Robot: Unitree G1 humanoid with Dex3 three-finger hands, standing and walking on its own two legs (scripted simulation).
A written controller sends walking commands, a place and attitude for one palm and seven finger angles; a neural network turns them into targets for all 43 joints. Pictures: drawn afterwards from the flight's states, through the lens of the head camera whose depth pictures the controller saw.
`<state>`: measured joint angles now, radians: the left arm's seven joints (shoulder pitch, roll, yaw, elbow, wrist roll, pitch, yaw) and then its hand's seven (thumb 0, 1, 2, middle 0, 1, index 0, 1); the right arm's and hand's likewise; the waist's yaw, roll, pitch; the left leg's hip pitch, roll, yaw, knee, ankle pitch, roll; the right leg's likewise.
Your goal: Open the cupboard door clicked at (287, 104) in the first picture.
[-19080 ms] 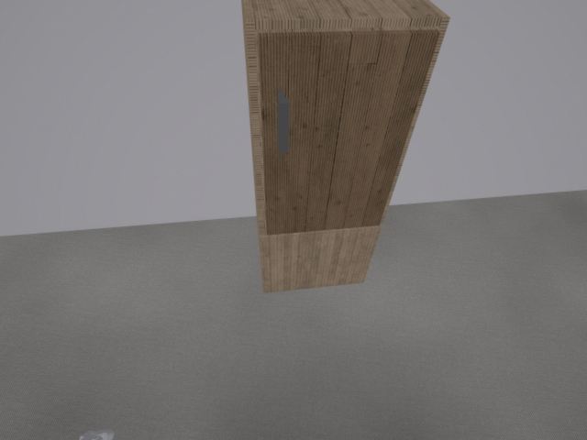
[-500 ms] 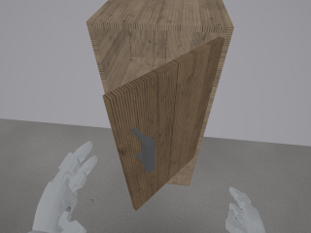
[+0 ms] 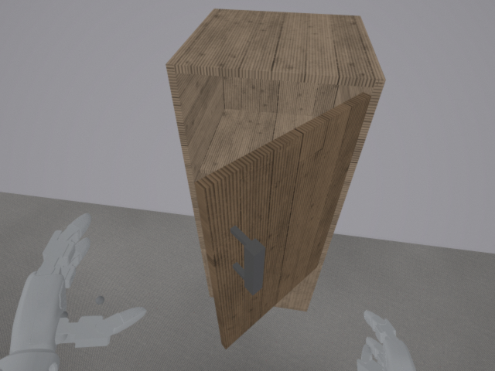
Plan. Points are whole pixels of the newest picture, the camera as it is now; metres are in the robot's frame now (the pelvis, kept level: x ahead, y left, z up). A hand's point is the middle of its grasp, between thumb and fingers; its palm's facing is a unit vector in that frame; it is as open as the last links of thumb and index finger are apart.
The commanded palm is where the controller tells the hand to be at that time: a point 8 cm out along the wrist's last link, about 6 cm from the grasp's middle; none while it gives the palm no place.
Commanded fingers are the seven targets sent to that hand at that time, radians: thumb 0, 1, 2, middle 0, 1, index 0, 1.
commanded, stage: draw the hand back to the body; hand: left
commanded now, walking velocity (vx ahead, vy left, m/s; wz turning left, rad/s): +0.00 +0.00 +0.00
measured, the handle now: (245, 260) +0.29 +0.04 +0.05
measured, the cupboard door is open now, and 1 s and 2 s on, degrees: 50 50 50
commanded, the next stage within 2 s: step back with the hand held close in 0.74 s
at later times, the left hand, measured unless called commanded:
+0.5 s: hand (52, 255) +0.20 +0.26 +0.17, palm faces +0.46 -0.81 -0.37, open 7.9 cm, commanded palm +0.15 +0.29 +0.19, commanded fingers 0.00 0.90 0.90 -0.20 -0.30 -0.20 -0.30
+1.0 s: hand (61, 254) +0.20 +0.25 +0.17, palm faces +0.44 -0.79 -0.43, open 7.4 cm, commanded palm +0.14 +0.28 +0.19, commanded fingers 0.00 0.90 0.90 -0.20 -0.30 -0.20 -0.30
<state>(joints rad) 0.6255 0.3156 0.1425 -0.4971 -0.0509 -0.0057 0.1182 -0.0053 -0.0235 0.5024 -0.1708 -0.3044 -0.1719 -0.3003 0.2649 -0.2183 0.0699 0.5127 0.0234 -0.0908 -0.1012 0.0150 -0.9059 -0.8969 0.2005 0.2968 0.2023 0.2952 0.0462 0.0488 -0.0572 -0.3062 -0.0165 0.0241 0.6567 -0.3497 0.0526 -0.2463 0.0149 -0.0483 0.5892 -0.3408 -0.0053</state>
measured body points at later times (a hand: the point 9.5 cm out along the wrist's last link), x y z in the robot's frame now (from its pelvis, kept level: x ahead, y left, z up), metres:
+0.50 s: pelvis +0.01 +0.00 +0.02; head -0.02 -0.02 +0.47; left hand +0.17 +0.30 +0.19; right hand +0.20 -0.23 -0.06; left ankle +0.00 +0.08 -0.73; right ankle -0.02 -0.12 -0.73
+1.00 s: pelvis -0.01 -0.02 +0.02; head -0.02 -0.04 +0.47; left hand +0.17 +0.29 +0.20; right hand +0.18 -0.25 -0.06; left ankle +0.00 +0.08 -0.73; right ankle -0.02 -0.12 -0.73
